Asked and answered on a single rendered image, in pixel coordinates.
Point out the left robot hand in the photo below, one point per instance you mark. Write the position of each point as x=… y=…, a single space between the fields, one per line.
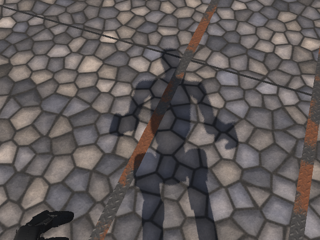
x=41 y=223

